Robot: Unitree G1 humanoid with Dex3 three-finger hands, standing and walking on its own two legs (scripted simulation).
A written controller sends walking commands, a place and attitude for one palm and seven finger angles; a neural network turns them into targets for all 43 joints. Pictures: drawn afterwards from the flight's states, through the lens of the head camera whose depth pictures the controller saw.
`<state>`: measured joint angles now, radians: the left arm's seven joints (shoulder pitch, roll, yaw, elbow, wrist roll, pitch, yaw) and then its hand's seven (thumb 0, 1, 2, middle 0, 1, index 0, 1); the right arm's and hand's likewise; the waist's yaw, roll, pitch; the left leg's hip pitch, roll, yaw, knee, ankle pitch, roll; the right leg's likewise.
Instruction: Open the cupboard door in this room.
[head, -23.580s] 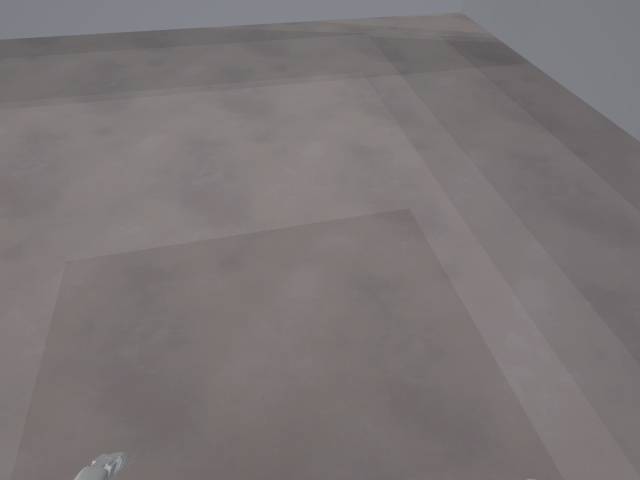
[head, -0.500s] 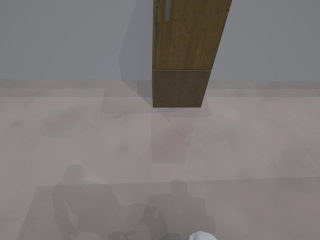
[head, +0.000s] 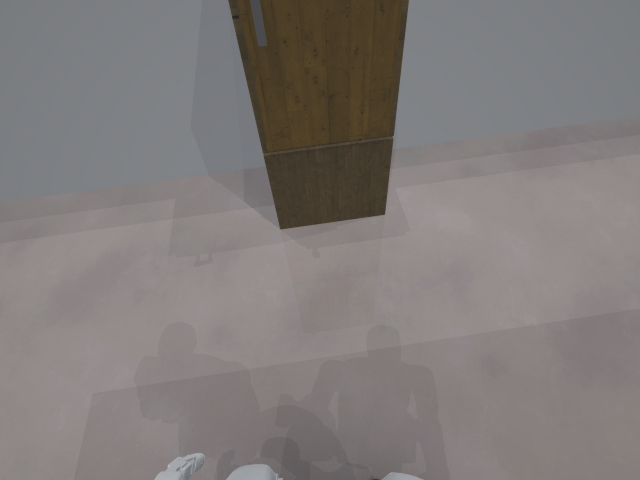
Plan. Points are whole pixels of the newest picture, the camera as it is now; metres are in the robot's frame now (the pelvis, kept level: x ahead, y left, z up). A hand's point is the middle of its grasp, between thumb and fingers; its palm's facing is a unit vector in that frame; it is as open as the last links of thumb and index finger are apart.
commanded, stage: stand and wait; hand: left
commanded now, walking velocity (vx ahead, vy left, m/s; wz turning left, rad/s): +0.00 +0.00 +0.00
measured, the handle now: (257, 12) +1.05 +0.16 +0.09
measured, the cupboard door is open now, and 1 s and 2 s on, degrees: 0 0 0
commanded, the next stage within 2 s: look at it before walking up in 0.80 s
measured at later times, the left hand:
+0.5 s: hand out of the picture +0.02 +0.18 -0.17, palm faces +0.07 -0.99 -0.14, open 7.4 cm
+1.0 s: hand out of the picture +0.06 +0.20 -0.17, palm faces +0.01 -0.98 -0.18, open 7.4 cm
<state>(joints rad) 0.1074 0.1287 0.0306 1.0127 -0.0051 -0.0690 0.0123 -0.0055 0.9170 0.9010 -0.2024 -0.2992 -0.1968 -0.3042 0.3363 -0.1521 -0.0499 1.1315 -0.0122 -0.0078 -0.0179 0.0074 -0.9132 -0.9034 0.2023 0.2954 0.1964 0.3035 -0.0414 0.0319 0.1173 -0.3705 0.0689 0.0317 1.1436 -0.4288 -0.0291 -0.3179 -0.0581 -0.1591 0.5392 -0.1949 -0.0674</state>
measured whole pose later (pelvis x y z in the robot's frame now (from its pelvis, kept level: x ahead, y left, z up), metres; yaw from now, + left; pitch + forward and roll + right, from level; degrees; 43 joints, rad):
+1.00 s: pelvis +0.07 +0.04 +0.01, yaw -2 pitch -1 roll +0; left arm 0.29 0.12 0.00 1.16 0.00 -0.01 0.05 0.01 0.92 0.90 -0.20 -0.30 -0.19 -0.30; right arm 0.32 -0.09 0.00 1.18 -0.01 -0.02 -0.04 0.00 -0.91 -0.90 0.20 0.30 0.20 0.30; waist 0.00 0.00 0.03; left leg -0.11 0.01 0.13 0.37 -0.24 0.02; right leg -0.16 -0.05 -0.12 0.41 -0.22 0.00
